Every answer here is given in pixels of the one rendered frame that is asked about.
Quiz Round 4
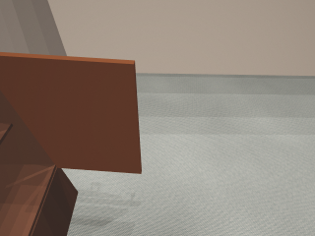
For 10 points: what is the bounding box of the cupboard door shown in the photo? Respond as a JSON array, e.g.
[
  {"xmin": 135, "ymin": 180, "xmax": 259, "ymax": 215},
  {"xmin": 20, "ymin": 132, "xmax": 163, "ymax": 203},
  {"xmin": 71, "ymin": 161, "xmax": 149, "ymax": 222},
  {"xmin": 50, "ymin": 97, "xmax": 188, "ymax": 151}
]
[{"xmin": 0, "ymin": 52, "xmax": 142, "ymax": 174}]

